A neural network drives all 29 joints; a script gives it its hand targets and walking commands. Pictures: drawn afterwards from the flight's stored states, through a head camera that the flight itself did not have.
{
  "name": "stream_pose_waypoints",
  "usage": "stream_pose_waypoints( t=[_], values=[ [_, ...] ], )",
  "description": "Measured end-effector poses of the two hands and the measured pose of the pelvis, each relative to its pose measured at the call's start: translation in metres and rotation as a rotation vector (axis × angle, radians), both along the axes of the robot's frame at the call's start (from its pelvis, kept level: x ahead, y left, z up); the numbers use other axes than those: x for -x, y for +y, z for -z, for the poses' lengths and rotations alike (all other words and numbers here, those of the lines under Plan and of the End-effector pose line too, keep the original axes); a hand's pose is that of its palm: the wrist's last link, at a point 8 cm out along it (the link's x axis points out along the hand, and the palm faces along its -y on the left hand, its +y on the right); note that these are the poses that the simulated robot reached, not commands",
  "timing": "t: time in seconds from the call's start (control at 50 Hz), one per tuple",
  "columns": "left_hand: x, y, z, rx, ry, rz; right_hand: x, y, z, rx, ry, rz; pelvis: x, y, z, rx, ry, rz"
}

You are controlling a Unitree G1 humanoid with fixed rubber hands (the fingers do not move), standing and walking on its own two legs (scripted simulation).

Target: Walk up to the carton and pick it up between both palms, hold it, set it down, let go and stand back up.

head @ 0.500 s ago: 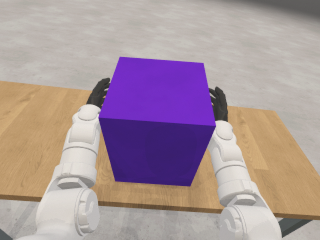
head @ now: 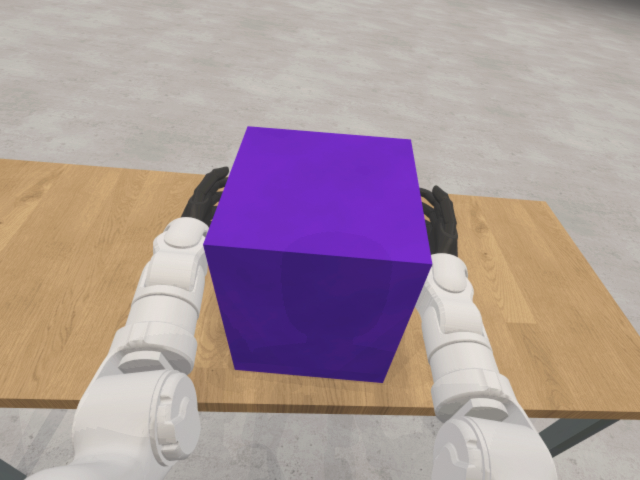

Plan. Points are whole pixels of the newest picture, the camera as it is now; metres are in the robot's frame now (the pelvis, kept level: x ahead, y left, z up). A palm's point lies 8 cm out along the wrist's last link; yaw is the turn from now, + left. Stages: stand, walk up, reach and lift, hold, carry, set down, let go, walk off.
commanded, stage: set down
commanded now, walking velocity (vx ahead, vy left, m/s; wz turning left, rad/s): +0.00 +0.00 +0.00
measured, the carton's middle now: (318, 260) +0.40 -0.09 +0.08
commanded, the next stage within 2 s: none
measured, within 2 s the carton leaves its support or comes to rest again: rests again in 0.58 s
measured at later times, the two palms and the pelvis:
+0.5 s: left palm (205, 232) +0.46 +0.06 +0.09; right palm (431, 261) +0.35 -0.23 +0.11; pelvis +0.01 +0.01 +0.00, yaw -2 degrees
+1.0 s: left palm (206, 234) +0.46 +0.06 +0.09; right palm (431, 268) +0.34 -0.23 +0.10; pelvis +0.01 +0.01 +0.00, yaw -3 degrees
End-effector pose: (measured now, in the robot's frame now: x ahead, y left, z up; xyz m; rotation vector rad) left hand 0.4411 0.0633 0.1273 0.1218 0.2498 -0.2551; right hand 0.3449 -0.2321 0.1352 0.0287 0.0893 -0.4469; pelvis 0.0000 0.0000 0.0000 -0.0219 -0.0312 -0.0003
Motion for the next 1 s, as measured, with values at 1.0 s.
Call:
stream_pose_waypoints(
  t=[1.0],
  values=[
    [-0.014,-0.007,0.035,0.010,0.056,0.035,0.000,-0.002,0.036,0.014,0.044,0.051,-0.005,0.008,0.001,0.007,0.078,0.044]
  ],
)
